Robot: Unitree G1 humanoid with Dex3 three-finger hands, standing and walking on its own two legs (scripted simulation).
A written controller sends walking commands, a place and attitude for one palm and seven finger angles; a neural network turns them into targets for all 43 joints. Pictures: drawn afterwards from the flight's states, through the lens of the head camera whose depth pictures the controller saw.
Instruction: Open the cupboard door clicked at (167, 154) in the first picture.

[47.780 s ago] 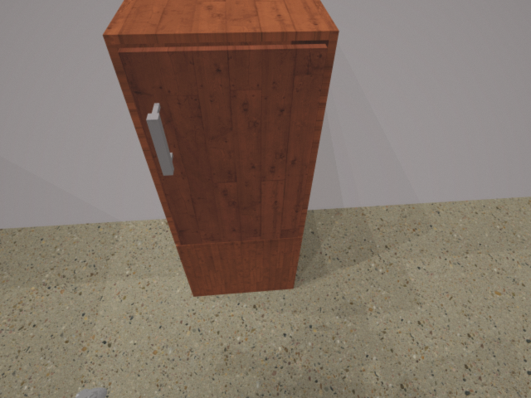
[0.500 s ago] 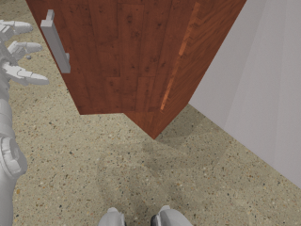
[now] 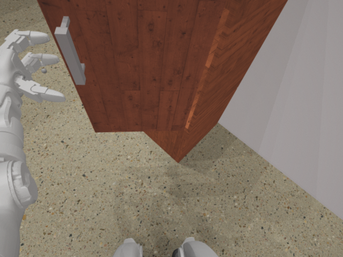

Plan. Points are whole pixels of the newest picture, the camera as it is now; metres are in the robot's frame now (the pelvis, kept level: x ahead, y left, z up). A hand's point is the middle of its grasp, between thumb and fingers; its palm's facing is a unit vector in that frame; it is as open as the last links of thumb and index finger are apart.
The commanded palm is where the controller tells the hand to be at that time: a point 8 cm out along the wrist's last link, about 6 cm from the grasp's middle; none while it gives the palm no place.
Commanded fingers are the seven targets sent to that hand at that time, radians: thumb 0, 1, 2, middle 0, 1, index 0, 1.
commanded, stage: slide the fingers in behind the handle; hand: left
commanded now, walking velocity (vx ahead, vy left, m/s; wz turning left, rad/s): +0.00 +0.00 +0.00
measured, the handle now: (73, 53) +0.56 +0.19 +0.11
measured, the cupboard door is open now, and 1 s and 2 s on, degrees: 48 48 48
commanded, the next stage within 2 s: close the thumb around the handle in 1.38 s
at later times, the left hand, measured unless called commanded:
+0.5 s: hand (63, 69) +0.50 +0.20 +0.11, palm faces +0.00 -1.00 +0.00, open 14.0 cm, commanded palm +0.48 +0.25 +0.10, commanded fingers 0.00 -0.50 0.30 -0.30 -1.20 -0.30 -1.20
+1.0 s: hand (76, 70) +0.51 +0.18 +0.11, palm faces -0.02 -1.00 +0.00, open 14.0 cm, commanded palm +0.49 +0.22 +0.10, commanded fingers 0.00 -0.50 0.30 -0.30 -1.20 -0.30 -1.20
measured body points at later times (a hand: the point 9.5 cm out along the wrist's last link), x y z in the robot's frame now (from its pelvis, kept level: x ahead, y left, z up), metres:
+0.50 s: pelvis +0.00 -0.01 +0.00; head +0.10 +0.01 +0.44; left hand +0.49 +0.26 +0.12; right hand -0.01 -0.27 -0.11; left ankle +0.00 +0.08 -0.69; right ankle +0.00 -0.12 -0.69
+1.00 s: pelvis +0.00 +0.00 +0.00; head +0.10 +0.02 +0.44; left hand +0.50 +0.24 +0.11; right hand +0.00 -0.27 -0.11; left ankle +0.00 +0.08 -0.69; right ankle +0.00 -0.12 -0.69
